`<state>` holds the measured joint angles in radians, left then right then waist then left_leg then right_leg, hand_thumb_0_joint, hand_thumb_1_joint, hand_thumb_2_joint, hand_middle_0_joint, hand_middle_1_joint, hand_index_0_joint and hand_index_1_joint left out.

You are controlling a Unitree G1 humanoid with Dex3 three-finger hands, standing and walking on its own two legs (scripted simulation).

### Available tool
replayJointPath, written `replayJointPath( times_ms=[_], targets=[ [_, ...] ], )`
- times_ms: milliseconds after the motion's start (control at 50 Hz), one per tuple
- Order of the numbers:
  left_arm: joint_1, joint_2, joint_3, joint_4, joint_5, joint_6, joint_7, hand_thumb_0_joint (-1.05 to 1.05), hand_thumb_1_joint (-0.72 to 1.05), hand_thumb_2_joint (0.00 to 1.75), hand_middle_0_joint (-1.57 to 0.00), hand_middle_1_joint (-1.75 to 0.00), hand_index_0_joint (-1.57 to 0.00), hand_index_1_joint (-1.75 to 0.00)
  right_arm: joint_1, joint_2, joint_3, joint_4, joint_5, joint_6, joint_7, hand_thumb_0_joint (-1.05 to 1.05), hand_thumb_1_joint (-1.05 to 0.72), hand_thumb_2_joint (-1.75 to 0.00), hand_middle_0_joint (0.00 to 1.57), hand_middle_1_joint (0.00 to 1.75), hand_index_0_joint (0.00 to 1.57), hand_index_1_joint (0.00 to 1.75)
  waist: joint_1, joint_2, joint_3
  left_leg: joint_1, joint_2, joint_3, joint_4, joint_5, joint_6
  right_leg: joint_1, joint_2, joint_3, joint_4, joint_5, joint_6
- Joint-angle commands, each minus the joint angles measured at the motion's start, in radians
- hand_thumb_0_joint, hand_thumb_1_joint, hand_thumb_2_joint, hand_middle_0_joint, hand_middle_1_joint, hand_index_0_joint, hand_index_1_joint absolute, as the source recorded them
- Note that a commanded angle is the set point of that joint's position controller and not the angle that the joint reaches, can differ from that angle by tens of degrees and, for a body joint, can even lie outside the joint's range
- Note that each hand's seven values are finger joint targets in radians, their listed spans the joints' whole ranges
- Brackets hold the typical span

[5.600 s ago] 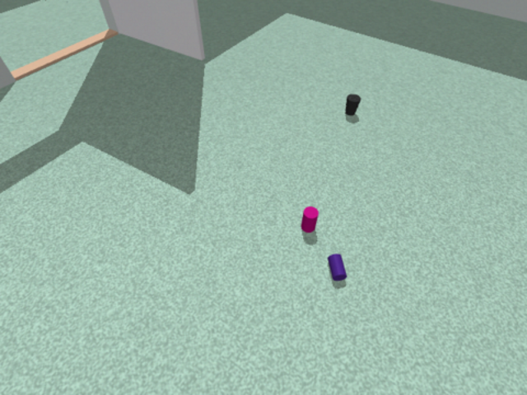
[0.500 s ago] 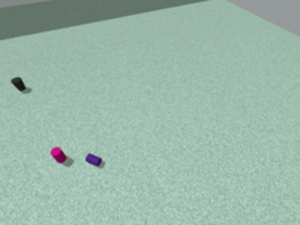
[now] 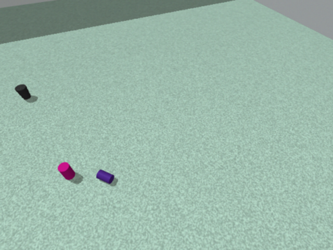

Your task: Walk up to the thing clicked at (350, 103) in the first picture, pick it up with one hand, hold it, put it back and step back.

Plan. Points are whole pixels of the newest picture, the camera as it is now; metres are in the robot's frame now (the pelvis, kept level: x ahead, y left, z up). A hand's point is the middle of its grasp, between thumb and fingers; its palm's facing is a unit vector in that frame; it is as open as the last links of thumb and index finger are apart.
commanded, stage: stand
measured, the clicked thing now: (23, 92) +1.37 +1.28 -0.73
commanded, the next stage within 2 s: walk up in 0.46 s
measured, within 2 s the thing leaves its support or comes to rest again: neither
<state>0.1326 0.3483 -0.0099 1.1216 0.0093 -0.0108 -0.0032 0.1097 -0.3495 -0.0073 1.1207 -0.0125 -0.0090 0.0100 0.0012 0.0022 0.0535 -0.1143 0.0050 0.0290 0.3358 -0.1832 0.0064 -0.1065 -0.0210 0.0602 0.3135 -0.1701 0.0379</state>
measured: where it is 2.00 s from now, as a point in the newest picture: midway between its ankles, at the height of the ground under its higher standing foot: (176, 183)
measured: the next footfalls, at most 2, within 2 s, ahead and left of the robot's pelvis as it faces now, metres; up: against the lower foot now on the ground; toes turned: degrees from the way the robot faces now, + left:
right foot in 0.76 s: +0.16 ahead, -0.18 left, +0.00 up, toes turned -6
left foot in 1.20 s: +0.39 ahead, +0.08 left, +0.00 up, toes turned +4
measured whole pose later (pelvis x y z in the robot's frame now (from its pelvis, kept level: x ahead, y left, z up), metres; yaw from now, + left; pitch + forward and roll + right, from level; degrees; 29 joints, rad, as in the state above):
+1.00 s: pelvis +0.14 -0.07 -0.01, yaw -2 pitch -3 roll -1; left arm 0.33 0.37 0.06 0.98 0.02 -0.07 -0.05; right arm 0.27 -0.43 -0.08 0.96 -0.01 -0.02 0.08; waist 0.03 0.08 0.04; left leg -0.48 0.00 -0.09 0.99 -0.27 0.00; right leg -0.10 0.02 -0.07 0.40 -0.24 -0.03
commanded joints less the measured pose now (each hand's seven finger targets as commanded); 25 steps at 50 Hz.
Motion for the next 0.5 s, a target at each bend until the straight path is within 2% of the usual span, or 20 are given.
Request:
replayJointPath(
  times_ms=[0, 60, 100, 220, 300, 420, 440, 460, 480],
  targets=[
    [-0.034, 0.212, 0.044, -0.057, 0.003, -0.022, 0.016, 0.00, 0.90, 0.90, -0.20, -0.30, -0.20, -0.30, -0.045, -0.220, -0.046, -0.057, 0.006, -0.019, -0.011, 0.00, -0.90, -0.90, 0.20, 0.30, 0.20, 0.30, -0.006, -0.004, -0.085, 0.040, 0.129, -0.098, -0.050, 0.106, 0.020, -0.016, -0.100, 0.059, -0.039, 0.136, -0.049],
    [-0.040, 0.218, 0.044, -0.060, 0.002, -0.022, 0.015, 0.00, 0.90, 0.90, -0.20, -0.30, -0.20, -0.30, -0.036, -0.214, -0.042, -0.054, 0.005, -0.019, -0.011, 0.00, -0.90, -0.90, 0.20, 0.30, 0.20, 0.30, -0.009, -0.012, -0.063, 0.015, 0.126, -0.099, -0.061, 0.094, 0.019, -0.008, -0.102, 0.060, -0.044, 0.138, -0.050],
    [-0.038, 0.216, 0.045, -0.058, 0.003, -0.019, 0.016, 0.00, 0.90, 0.90, -0.20, -0.30, -0.20, -0.30, -0.044, -0.217, -0.044, -0.057, 0.004, -0.017, -0.011, 0.00, -0.90, -0.90, 0.20, 0.30, 0.20, 0.30, -0.006, -0.001, -0.064, 0.016, 0.126, -0.101, -0.064, 0.059, 0.018, -0.021, -0.098, 0.056, -0.043, 0.103, -0.050],
    [-0.035, 0.216, 0.046, -0.060, 0.003, -0.021, 0.015, 0.00, 0.90, 0.90, -0.20, -0.30, -0.20, -0.30, -0.037, -0.222, -0.044, -0.059, 0.005, -0.020, -0.012, 0.00, -0.90, -0.90, 0.20, 0.30, 0.20, 0.30, -0.003, -0.002, -0.079, 0.024, 0.130, -0.103, -0.060, 0.112, 0.020, -0.005, -0.100, 0.054, -0.035, 0.130, -0.048],
    [-0.028, 0.206, 0.042, -0.058, 0.003, -0.020, 0.013, 0.00, 0.90, 0.90, -0.20, -0.30, -0.20, -0.30, -0.037, -0.222, -0.043, -0.056, 0.006, -0.021, -0.012, 0.00, -0.90, -0.90, 0.20, 0.30, 0.20, 0.30, -0.002, 0.003, -0.065, 0.016, 0.128, -0.106, -0.065, 0.083, 0.019, -0.012, -0.100, 0.054, -0.042, 0.115, -0.049],
    [-0.032, 0.212, 0.044, -0.058, 0.003, -0.019, 0.014, 0.00, 0.90, 0.90, -0.20, -0.30, -0.20, -0.30, -0.033, -0.220, -0.043, -0.057, 0.005, -0.021, -0.012, 0.00, -0.90, -0.90, 0.20, 0.30, 0.20, 0.30, -0.004, -0.005, -0.070, 0.019, 0.127, -0.105, -0.064, 0.100, 0.021, -0.006, -0.100, 0.051, -0.039, 0.124, -0.049],
    [-0.007, 0.294, 0.095, -0.122, 0.020, -0.025, -0.014, 0.00, 0.90, 0.90, -0.20, -0.30, -0.20, -0.30, 0.050, -0.313, -0.106, -0.107, -0.014, -0.035, 0.009, 0.00, -0.90, -0.90, 0.20, 0.30, 0.20, 0.30, -0.028, 0.014, -0.161, 0.094, 0.109, -0.128, -0.034, -0.437, 0.083, -0.068, -0.018, 0.023, 0.074, -0.347, -0.080],
    [-0.053, 0.280, 0.097, -0.132, 0.027, -0.021, -0.026, 0.00, 0.90, 0.90, -0.20, -0.30, -0.20, -0.30, 0.098, -0.344, -0.124, -0.084, -0.022, -0.037, 0.016, 0.00, -0.90, -0.90, 0.20, 0.30, 0.20, 0.30, -0.061, 0.092, -0.068, 0.134, 0.173, -0.225, -0.117, -0.643, 0.120, -0.288, 0.018, -0.034, 0.193, -0.427, -0.070],
    [-0.091, 0.265, 0.100, -0.151, 0.030, -0.015, -0.034, 0.00, 0.90, 0.90, -0.20, -0.30, -0.20, -0.30, 0.123, -0.365, -0.140, -0.084, -0.024, -0.037, 0.017, 0.00, -0.90, -0.90, 0.20, 0.30, 0.20, 0.30, -0.084, 0.182, 0.010, 0.135, 0.301, -0.366, -0.225, -0.710, 0.168, -0.434, 0.031, -0.083, 0.398, -0.345, -0.052]
  ],
)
